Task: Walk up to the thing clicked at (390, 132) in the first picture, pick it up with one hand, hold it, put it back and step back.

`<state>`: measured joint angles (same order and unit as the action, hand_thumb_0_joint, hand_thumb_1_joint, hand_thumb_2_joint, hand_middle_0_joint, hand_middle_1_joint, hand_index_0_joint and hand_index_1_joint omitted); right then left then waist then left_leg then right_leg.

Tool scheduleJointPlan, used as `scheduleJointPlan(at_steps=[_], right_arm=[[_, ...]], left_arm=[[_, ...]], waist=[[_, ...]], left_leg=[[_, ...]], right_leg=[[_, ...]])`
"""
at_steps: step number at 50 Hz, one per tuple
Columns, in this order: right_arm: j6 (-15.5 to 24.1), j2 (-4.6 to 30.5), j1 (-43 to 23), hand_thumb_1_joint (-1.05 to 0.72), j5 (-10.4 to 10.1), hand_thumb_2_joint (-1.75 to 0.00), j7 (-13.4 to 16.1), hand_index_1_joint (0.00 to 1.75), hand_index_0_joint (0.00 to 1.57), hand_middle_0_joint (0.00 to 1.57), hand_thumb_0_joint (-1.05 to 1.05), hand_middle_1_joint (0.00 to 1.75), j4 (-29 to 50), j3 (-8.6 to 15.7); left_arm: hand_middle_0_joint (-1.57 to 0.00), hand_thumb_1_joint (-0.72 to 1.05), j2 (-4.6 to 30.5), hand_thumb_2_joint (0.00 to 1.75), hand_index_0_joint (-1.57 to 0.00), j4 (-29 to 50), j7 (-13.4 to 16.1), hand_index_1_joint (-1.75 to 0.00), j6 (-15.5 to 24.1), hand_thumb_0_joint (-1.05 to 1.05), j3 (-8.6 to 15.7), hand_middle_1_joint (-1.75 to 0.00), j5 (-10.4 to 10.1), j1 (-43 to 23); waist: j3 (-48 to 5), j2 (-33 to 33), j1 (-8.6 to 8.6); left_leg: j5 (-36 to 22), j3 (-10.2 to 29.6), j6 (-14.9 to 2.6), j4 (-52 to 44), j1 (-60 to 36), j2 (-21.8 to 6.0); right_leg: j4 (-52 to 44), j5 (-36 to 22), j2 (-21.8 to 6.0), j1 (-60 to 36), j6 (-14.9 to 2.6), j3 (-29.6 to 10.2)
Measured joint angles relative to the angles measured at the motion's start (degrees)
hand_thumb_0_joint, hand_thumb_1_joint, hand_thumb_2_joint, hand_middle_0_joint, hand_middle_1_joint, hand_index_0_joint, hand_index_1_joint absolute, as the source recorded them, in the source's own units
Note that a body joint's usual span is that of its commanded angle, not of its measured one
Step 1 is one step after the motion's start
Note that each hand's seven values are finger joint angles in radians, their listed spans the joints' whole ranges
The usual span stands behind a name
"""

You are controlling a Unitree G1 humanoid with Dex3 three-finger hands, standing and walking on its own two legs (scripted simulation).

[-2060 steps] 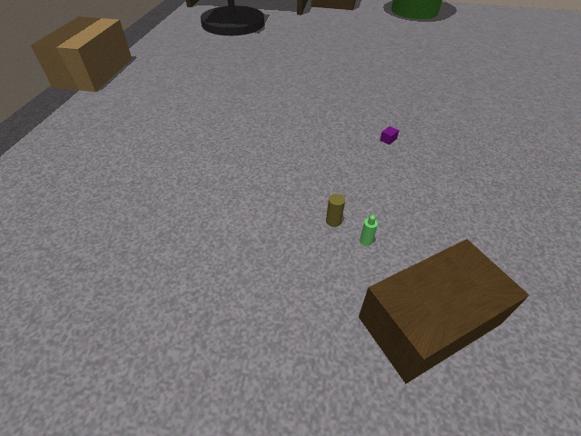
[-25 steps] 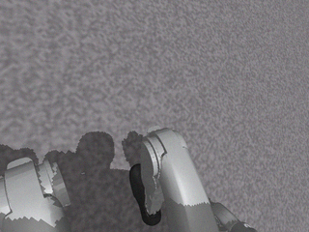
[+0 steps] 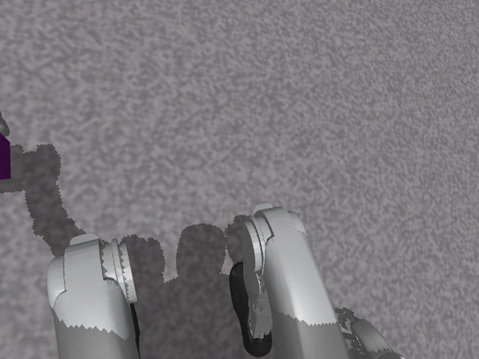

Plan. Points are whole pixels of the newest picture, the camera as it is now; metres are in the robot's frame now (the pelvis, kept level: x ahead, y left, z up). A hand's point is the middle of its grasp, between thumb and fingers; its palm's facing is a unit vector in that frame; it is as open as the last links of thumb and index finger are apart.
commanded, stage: settle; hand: left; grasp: from above
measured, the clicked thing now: out of the picture +0.45 +0.36 -0.18
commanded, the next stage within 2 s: lift in 0.08 s
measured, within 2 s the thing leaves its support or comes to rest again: neither
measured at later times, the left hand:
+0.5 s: hand out of the picture +0.43 +0.35 -0.10, palm faces -0.48 -0.10 -0.87, open 9.5 cm
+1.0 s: hand out of the picture +0.37 +0.33 +0.08, palm faces -0.44 -0.12 -0.89, open 9.5 cm
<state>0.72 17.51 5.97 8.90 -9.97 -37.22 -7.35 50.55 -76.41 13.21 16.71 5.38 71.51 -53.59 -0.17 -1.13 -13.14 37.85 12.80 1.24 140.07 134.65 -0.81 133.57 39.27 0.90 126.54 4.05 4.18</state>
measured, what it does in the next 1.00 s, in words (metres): rises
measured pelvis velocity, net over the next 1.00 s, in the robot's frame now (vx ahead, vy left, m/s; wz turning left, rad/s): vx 0.00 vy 0.00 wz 0.11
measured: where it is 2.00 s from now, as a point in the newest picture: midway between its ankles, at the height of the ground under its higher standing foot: (193, 343)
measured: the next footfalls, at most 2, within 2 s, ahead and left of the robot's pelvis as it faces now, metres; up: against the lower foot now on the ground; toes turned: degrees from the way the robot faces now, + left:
none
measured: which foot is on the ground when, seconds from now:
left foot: down 0.00-1.00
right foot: down 0.00-1.00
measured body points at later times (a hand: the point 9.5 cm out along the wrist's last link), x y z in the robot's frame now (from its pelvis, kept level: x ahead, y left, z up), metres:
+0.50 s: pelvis -0.01 +0.00 +0.03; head +0.22 +0.08 +0.42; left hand +0.45 +0.35 -0.05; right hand +0.07 -0.27 -0.07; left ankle +0.08 +0.13 -0.29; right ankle +0.11 -0.14 -0.29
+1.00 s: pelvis +0.00 +0.00 +0.16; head +0.17 +0.06 +0.57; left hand +0.38 +0.33 +0.13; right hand +0.16 -0.25 +0.04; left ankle +0.07 +0.13 -0.29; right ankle +0.11 -0.14 -0.29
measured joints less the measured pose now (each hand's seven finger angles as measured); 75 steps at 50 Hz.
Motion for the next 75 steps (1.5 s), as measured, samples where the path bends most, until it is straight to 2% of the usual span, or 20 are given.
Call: scheduleJointPlan(at_steps=[8, 14, 21, 30, 45, 54, 62, 67, 75], right_arm=[[-1.5, 0.3, 1.5, -0.91, -0.5, -0.90, 1.8, 0.30, 0.20, 0.20, 0.00, 0.30, -0.1, 0.4], [-2.0, -0.2, 2.9, -0.92, -1.0, -0.90, 2.4, 0.30, 0.20, 0.20, 0.00, 0.30, -0.6, 1.0], [-2.5, -1.3, 4.1, -0.92, -2.6, -0.91, 2.6, 0.30, 0.20, 0.20, 0.00, 0.30, -0.8, 2.9], [-4.0, -2.0, 4.3, -0.92, -4.8, -0.91, 3.6, 0.30, 0.20, 0.20, 0.00, 0.30, -0.6, 5.8], [-4.8, -2.3, 1.7, -0.91, -7.4, -0.90, 6.5, 0.30, 0.20, 0.20, 0.00, 0.30, 1.6, 8.3], [-4.9, -3.1, 1.2, -0.91, -9.0, -0.90, 9.1, 0.30, 0.20, 0.20, 0.01, 0.30, 0.8, 8.2], [-3.7, -3.7, 2.6, -0.90, -10.0, -0.90, 11.3, 0.30, 0.20, 0.20, 0.01, 0.30, -1.0, 7.9], [-2.2, -3.8, 3.9, -0.91, -10.3, -0.90, 12.3, 0.30, 0.20, 0.20, 0.01, 0.30, -2.1, 8.0], [-0.7, -3.6, 5.9, -0.91, -10.6, -0.90, 12.8, 0.30, 0.20, 0.20, 0.01, 0.30, -3.7, 8.6]], left_arm=[[-0.72, 0.03, 0.2, 0.48, -0.80, 0.6, -0.8, -0.44, 0.9, -0.01, 0.3, -0.53, 0.4, -0.3], [-0.72, 0.03, -0.5, 0.47, -0.80, 1.7, -1.3, -0.44, 0.0, -0.01, 0.2, -0.54, -0.3, -0.1], [-0.72, 0.03, -3.0, 0.47, -0.80, 6.5, -4.6, -0.44, -2.5, -0.01, 0.5, -0.54, -3.2, 2.6], [-0.72, 0.03, -6.3, 0.47, -0.80, 16.1, -9.4, -0.44, -2.8, -0.01, -0.3, -0.54, -6.9, 9.1], [-0.69, 0.06, -10.7, 0.45, -0.77, 31.6, -14.0, -0.47, -4.5, -0.01, -2.9, -0.56, -12.7, 20.1], [-0.69, 0.07, -14.3, 0.45, -0.76, 39.1, -14.3, -0.47, -8.1, -0.01, -5.4, -0.56, -15.1, 27.3], [-0.69, 0.06, -17.4, 0.45, -0.77, 40.6, -13.7, -0.47, -9.9, -0.01, -8.1, -0.56, -16.2, 33.5], [-0.68, 0.07, -19.1, 0.45, -0.76, 38.4, -12.5, -0.47, -9.8, -0.01, -9.8, -0.56, -16.0, 35.0], [-0.68, 0.08, -22.1, 0.45, -0.75, 33.7, -9.3, -0.48, -9.8, -0.01, -11.9, -0.57, -14.1, 35.3]], waist=[[-0.3, 0.2, -0.18], [-1.1, 0.6, -0.09], [-2.5, 1.6, 0.70], [-5.7, 2.8, 3.47], [-8.4, 3.3, 7.08], [-8.6, 3.5, 8.18], [-8.7, 4.0, 8.97], [-8.4, 4.0, 9.37], [-8.2, 3.8, 9.56]], left_leg=[[-1.0, -0.7, -0.11, -1.5, -0.6, -0.2], [-1.4, -1.3, -0.30, -2.8, -0.8, -0.2], [-1.7, -2.4, -0.52, -5.4, -2.4, -0.2], [-1.4, -4.4, -0.78, -11.0, -7.0, -0.5], [-1.8, -6.2, -0.73, -23.7, -21.3, -1.4], [-3.4, -7.6, -0.66, -36.0, -35.8, -2.2], [-5.8, -9.3, -0.63, -49.2, -51.7, -2.7], [-7.5, -10.0, -0.50, -57.0, -60.8, -2.8], [-10.2, -11.1, -0.34, -68.0, -73.1, -3.0]], right_leg=[[-1.2, -1.0, 0.0, -0.3, -0.28, -0.4], [-2.1, -1.3, -0.2, -0.3, -0.29, -0.8], [-4.2, -1.2, -0.8, -1.7, -0.36, -1.4], [-8.7, -0.8, -1.5, -5.4, -0.28, -2.4], [-20.9, -1.9, -2.1, -18.6, -0.46, -2.6], [-32.9, -4.1, -2.1, -32.3, -0.85, -2.7], [-45.8, -6.8, -2.1, -47.3, -1.23, -3.2], [-53.4, -8.7, -2.1, -56.1, -1.43, -3.3], [-64.2, -11.5, -2.1, -67.9, -1.60, -3.5]])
